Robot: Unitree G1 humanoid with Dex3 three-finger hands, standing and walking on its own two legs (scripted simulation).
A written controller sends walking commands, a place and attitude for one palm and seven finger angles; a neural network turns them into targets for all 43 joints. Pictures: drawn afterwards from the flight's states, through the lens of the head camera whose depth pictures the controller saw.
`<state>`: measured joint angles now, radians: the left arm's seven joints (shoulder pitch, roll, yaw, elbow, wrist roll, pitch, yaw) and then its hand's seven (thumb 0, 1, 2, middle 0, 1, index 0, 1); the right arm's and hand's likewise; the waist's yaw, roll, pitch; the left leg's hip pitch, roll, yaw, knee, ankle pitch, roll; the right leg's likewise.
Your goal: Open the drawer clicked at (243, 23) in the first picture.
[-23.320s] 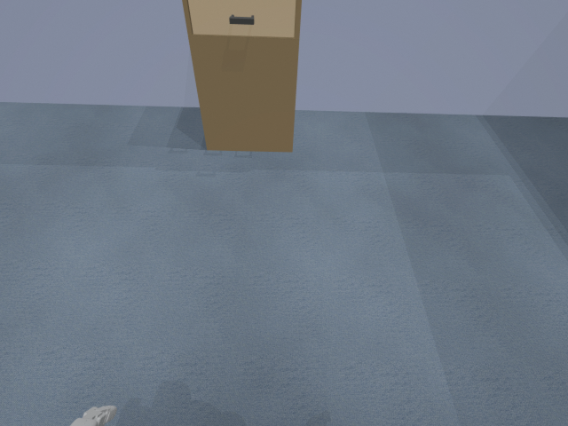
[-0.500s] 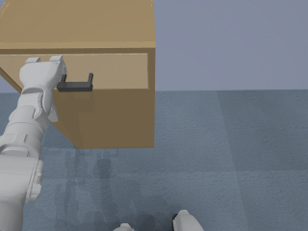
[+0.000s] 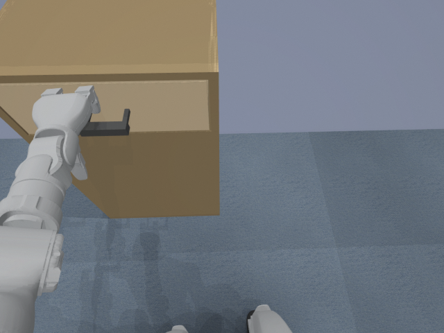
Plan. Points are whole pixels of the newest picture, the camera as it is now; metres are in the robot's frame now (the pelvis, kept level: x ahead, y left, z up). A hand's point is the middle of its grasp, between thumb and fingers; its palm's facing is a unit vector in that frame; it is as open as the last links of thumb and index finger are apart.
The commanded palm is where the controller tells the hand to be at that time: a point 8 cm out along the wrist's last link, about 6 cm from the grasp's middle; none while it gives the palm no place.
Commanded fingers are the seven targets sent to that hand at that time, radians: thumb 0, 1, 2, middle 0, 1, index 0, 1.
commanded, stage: re-aim the fingers above the handle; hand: left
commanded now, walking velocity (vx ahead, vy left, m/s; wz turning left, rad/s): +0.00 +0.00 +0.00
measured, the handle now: (105, 121) +0.56 +0.23 -0.01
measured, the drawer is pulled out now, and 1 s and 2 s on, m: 0.00 0.00 0.00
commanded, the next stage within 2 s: lower the fingers behind the handle in 0.34 s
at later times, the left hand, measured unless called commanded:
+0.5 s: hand (84, 131) +0.49 +0.24 +0.04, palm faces -0.13 +0.00 -0.99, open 13.8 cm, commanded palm +0.48 +0.24 +0.09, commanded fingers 0.00 -0.50 0.30 -0.30 -1.20 -0.30 -1.20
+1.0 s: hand (88, 138) +0.49 +0.25 +0.01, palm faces -0.07 -0.03 -1.00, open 13.8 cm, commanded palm +0.48 +0.24 +0.06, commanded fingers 0.00 -0.50 0.30 -0.30 -1.20 -0.30 -1.20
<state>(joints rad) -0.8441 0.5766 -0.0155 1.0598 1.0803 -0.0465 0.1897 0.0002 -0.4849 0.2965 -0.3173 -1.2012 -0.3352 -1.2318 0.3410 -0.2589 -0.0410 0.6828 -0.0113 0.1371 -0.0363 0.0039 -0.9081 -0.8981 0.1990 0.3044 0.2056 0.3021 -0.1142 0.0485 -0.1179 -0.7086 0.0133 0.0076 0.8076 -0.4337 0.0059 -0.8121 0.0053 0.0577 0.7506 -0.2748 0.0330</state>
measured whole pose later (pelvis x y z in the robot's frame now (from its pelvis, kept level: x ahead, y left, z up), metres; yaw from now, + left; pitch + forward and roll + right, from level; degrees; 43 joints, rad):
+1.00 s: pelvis +0.01 +0.00 -0.01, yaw +1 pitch +23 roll -2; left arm -0.84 0.57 -0.01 1.04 1.11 -0.17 0.27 0.00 -0.49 0.30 -0.30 -1.18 -0.32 -1.21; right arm 0.34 -0.25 -0.05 0.72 -0.04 0.10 -0.03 0.00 -0.91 -0.90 0.20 0.30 0.21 0.30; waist -0.13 0.03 -0.15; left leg -0.82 0.01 -0.03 0.92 -0.49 0.00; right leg -0.91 0.00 0.03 0.83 -0.32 0.03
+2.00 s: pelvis -0.04 -0.01 -0.05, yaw +1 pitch +25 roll +0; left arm -1.00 0.64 -0.03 1.12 1.12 -0.09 0.25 0.00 -0.49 0.30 -0.19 -1.23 -0.32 -1.20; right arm 0.33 -0.27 -0.01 0.69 -0.02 0.07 -0.05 0.00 -0.91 -0.90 0.20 0.30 0.21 0.30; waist -0.17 0.03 -0.14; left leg -1.05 0.00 -0.02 1.10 -0.50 -0.01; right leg -1.14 0.00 0.03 1.02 -0.33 0.03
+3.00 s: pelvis +0.02 +0.01 +0.00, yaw +0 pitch +20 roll -2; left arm -0.79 0.53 -0.02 0.97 1.09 -0.13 0.23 0.00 -0.49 0.30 -0.32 -1.20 -0.32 -1.21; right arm 0.34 -0.25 -0.05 0.68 -0.03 0.13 -0.02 0.00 -0.91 -0.90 0.20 0.30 0.21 0.30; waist -0.10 0.05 -0.14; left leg -0.70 0.01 -0.01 0.81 -0.47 0.01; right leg -0.79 0.00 0.04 0.74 -0.31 0.04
